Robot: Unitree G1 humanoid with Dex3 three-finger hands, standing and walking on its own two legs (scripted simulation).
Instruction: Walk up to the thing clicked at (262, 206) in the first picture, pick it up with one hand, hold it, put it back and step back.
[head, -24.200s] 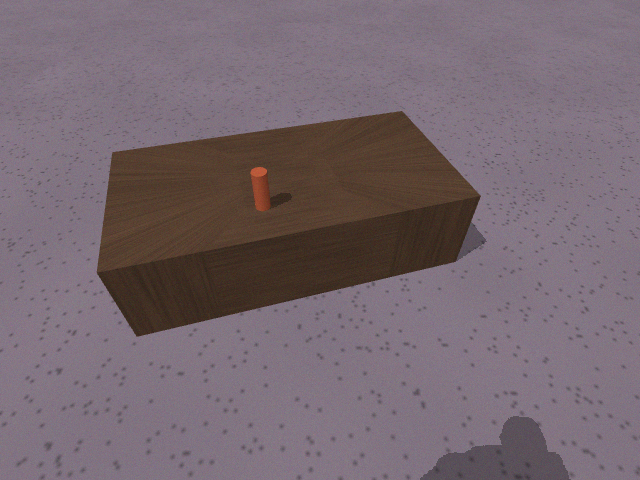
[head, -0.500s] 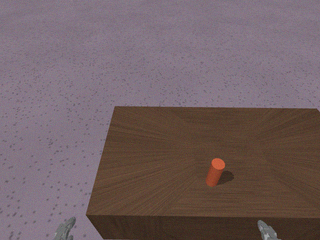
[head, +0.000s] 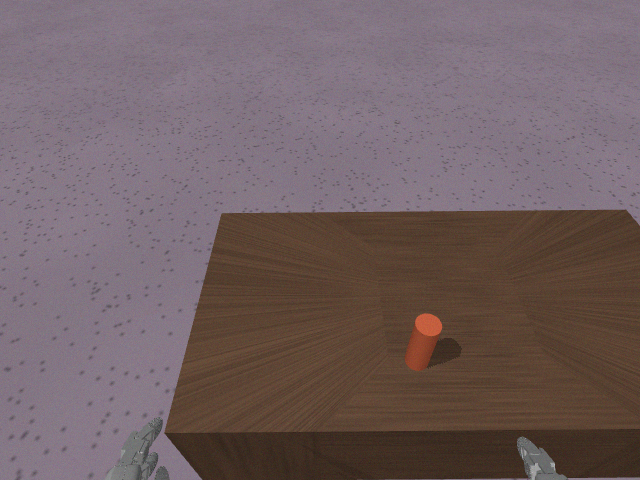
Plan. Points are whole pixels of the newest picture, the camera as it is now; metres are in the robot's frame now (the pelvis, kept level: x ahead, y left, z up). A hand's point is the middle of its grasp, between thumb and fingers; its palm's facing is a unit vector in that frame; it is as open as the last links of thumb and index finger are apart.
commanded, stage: home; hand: right
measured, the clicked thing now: (422, 343) +0.52 -0.19 -0.28
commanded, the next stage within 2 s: stand in 1.64 s
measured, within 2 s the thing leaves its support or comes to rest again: neither
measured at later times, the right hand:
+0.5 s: hand out of the picture +0.17 -0.18 -0.04, palm faces +0.04 +0.98 -0.21, open 17.5 cm
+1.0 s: hand out of the picture +0.17 -0.18 -0.04, palm faces +0.04 +0.98 -0.21, open 17.5 cm
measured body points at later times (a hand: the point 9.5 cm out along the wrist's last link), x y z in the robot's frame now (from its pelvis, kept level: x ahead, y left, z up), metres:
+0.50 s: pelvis +0.01 +0.00 +0.00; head +0.04 +0.00 +0.45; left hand +0.17 +0.25 -0.06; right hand +0.17 -0.23 -0.03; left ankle +0.01 +0.15 -0.68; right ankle +0.01 -0.13 -0.68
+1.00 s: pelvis +0.01 +0.00 +0.00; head +0.04 +0.00 +0.45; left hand +0.17 +0.25 -0.06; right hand +0.17 -0.23 -0.03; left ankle +0.01 +0.15 -0.68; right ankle +0.01 -0.13 -0.68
